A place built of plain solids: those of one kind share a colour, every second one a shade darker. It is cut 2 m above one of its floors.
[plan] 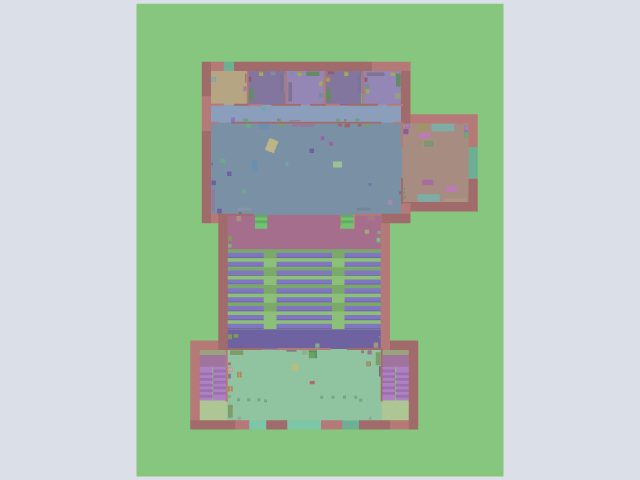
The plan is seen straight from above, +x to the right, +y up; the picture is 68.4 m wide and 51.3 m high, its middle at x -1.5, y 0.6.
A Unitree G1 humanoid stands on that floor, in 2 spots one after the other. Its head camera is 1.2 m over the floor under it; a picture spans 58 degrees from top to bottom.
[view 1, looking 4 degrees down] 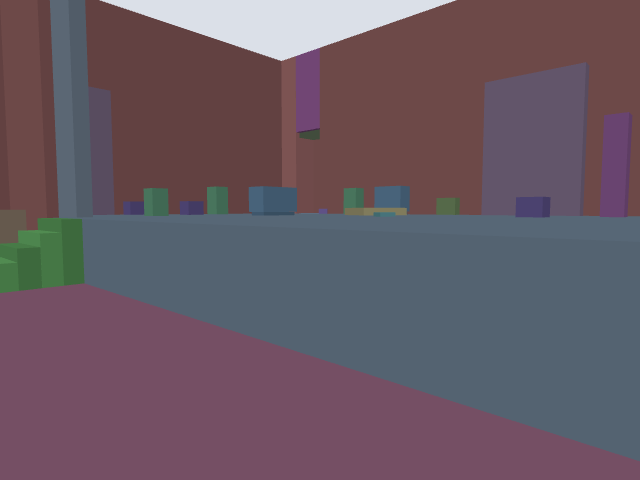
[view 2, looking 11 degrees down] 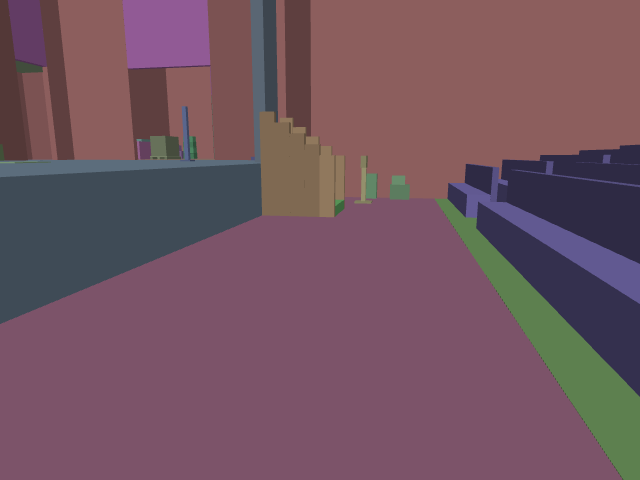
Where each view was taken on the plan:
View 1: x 0.45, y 0.80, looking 133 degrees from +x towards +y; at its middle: floor_stage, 3.43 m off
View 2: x -7.79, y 0.45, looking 11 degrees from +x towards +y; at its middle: floor_aud_front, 6.29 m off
